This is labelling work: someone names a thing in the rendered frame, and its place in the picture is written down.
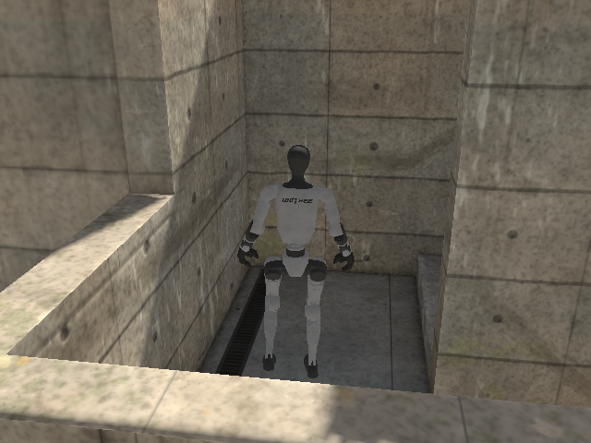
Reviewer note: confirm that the robot right upper arm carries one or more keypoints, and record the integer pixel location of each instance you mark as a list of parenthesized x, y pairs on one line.
[(331, 210)]

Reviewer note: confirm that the robot head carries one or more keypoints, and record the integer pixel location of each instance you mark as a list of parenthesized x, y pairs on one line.
[(298, 159)]

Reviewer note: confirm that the robot left upper arm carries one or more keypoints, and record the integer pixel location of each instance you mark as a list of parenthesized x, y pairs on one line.
[(268, 193)]

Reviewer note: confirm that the right robot forearm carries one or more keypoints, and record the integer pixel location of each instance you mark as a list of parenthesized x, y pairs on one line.
[(342, 243)]

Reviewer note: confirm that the robot left hand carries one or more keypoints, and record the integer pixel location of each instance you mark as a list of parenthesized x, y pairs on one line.
[(241, 255)]

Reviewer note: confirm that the robot right hand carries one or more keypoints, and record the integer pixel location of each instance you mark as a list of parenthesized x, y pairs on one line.
[(350, 260)]

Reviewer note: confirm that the left robot forearm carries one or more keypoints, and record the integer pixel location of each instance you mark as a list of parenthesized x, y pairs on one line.
[(249, 239)]

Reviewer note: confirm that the robot right shin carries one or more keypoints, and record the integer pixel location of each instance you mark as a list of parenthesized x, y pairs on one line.
[(313, 336)]

